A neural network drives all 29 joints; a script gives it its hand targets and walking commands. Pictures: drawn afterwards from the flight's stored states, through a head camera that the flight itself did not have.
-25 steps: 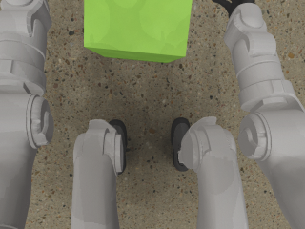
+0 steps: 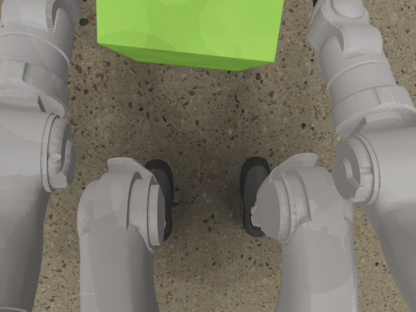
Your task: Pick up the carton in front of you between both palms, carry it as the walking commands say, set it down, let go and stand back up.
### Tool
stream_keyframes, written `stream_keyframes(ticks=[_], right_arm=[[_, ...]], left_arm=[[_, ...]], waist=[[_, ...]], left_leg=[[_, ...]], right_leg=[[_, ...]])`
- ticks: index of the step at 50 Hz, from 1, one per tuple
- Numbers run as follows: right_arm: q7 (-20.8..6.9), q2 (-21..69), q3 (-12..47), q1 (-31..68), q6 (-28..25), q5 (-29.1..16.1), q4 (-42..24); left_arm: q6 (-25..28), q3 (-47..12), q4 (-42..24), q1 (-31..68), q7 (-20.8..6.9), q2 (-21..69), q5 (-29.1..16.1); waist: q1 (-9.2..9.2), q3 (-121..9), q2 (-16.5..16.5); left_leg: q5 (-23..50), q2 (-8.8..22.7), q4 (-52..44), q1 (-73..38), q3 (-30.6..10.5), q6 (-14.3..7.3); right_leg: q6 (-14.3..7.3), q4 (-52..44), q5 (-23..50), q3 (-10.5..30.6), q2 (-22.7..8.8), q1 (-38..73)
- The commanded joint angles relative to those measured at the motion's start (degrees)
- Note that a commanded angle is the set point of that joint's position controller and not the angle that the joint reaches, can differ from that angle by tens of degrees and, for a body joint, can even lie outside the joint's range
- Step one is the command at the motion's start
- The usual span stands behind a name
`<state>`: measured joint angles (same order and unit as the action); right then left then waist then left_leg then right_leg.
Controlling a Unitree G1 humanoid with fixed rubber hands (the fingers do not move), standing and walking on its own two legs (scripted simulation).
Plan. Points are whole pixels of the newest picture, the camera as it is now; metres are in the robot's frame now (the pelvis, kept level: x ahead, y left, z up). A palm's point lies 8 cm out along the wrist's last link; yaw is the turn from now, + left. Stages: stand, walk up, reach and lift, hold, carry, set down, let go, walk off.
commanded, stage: reach and lift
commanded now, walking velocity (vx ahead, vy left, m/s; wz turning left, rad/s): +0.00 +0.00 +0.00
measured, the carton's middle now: out of the picture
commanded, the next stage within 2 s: none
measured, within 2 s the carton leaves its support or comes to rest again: leaves its support in 0.58 s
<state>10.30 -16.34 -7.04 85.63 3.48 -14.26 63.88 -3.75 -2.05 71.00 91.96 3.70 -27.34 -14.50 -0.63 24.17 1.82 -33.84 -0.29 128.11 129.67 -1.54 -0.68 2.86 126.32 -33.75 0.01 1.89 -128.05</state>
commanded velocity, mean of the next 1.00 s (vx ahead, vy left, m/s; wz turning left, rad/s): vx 0.00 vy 0.00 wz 0.00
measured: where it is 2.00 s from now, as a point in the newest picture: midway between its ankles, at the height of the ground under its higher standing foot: (208, 211)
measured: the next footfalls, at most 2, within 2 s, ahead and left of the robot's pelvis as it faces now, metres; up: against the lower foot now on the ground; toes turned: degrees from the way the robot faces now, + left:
none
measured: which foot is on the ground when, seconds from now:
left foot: down 0.00-1.00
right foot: down 0.00-1.00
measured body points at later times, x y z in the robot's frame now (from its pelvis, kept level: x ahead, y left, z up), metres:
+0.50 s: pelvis +0.00 +0.00 +0.00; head +0.37 +0.04 +0.23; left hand +0.58 +0.19 -0.17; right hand +0.57 -0.12 -0.17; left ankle +0.11 +0.12 -0.33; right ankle +0.11 -0.13 -0.33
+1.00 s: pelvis -0.01 -0.01 +0.08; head +0.27 +0.03 +0.43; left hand +0.52 +0.19 +0.01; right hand +0.52 -0.11 +0.01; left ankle +0.10 +0.12 -0.33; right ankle +0.11 -0.13 -0.33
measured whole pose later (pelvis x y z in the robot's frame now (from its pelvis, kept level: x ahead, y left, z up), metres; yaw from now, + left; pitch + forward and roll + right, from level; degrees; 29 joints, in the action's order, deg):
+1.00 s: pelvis -0.01 -0.01 +0.08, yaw +3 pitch +42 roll -2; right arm 5.7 1.9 -33.6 66.9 20.2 13.4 42.2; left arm -21.3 25.5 49.9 71.3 -0.3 -7.5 14.0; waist -0.2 -4.6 1.0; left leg -27.5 -3.5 108.7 123.6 -3.6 1.7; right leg 3.1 108.7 -29.7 1.7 4.0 -121.7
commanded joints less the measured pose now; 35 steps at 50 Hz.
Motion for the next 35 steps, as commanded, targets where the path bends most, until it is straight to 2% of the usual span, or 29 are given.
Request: stream_keyframes(ticks=[1,5,10,12,13,15,18,20,23,27,30,33,35], right_arm=[[-0.4,-5.0,-2.0,12.3,-1.0,1.6,-3.3],[-0.5,-4.1,-3.1,13.2,-1.3,2.9,-3.0],[-0.7,1.8,-0.8,17.3,-1.2,2.2,-4.8],[-0.6,2.9,-1.4,18.3,-1.0,3.6,-5.1],[-0.6,4.2,-1.7,18.9,-1.0,4.5,-5.7],[-3.7,19.2,1.3,24.8,-0.5,5.2,-7.0],[-11.1,42.5,3.3,32.1,2.5,7.7,-7.9],[-14.9,50.0,2.9,32.3,4.6,8.7,-9.6],[-17.6,55.8,3.3,31.3,6.1,8.3,-11.9],[-18.0,62.1,7.6,31.7,7.0,4.5,-16.2],[-17.4,66.6,11.3,32.1,8.0,1.6,-21.7],[-17.6,70.1,13.2,32.1,10.3,1.8,-27.3],[-17.5,71.0,14.6,31.8,11.6,3.1,-30.1]], left_arm=[[0.9,1.6,-3.1,14.0,-0.6,-4.8,1.4],[1.3,2.2,-3.6,15.3,-1.1,-4.5,2.3],[1.3,-0.3,-4.4,18.8,-1.5,1.1,1.4],[1.1,0.8,-4.4,19.6,-1.3,2.2,2.8],[0.8,0.0,-4.2,19.9,-1.6,5.3,3.0],[0.1,-3.8,-5.7,24.9,-4.8,21.1,2.5],[-2.6,-5.1,-6.4,28.2,-11.9,46.0,5.1],[-4.4,-3.0,-7.9,25.2,-15.4,54.4,6.9],[-6.1,-2.3,-11.4,23.6,-17.9,60.7,7.2],[-6.9,-6.0,-19.6,25.7,-18.3,65.1,4.0],[-7.8,-9.9,-29.9,28.7,-17.1,68.2,1.9],[-10.2,-11.2,-36.5,27.3,-16.1,71.3,2.9],[-11.8,-10.9,-36.9,23.6,-15.0,75.1,5.1]], waist=[[-0.85,-69.3,-5.1],[-0.87,-68.0,-5.2],[0.25,-68.4,-4.6],[0.59,-68.2,-4.4],[-0.21,-68.1,-4.4],[-0.53,-66.7,-4.4],[-0.13,-61.6,-5.1],[0.45,-59.5,-5.0],[0.94,-61.2,-3.9],[1.29,-75.9,-3.0],[1.58,-93.6,-4.4],[2.51,-106.9,-7.6],[3.27,-108.5,-8.2]], left_leg=[[21.0,-0.3,-11.2,-36.1,0.2,1.8],[19.1,-0.4,-11.6,-32.8,0.6,1.8],[17.3,-0.9,-12.2,-33.0,1.0,1.4],[16.6,-1.3,-12.3,-33.7,1.0,1.4],[16.4,-1.7,-12.4,-34.3,0.9,1.4],[16.5,-2.9,-12.2,-35.0,1.1,1.2],[15.1,-4.3,-11.2,-32.5,1.5,0.8],[14.7,-5.0,-10.9,-31.1,2.3,0.4],[17.1,-5.2,-10.3,-30.0,3.0,0.1],[24.9,-5.2,-9.6,-36.9,3.6,0.3],[33.7,-5.6,-9.6,-48.3,3.9,0.5],[41.7,-6.2,-10.8,-60.2,3.3,0.7],[41.2,-6.6,-12.6,-61.1,4.0,1.2]], right_leg=[[-0.1,-8.3,19.3,-3.9,1.3,29.5],[-0.2,-8.7,19.4,-3.2,1.7,31.0],[-0.3,-9.1,18.9,-3.0,2.5,34.0],[-0.2,-9.1,18.3,-3.2,2.8,34.8],[-0.3,-9.3,18.1,-3.4,3.1,35.6],[-0.8,-9.1,17.7,-3.8,4.3,34.5],[-1.1,-7.8,15.0,-4.5,5.9,31.2],[-1.5,-7.3,13.7,-5.3,6.2,28.6],[-2.0,-6.6,15.7,-5.7,6.3,28.3],[-2.1,-5.4,22.9,-6.2,6.5,33.0],[-1.9,-5.8,28.7,-6.8,6.8,35.5],[-1.5,-7.7,29.7,-7.1,7.5,31.1],[-1.1,-9.8,28.0,-7.2,8.1,28.8]])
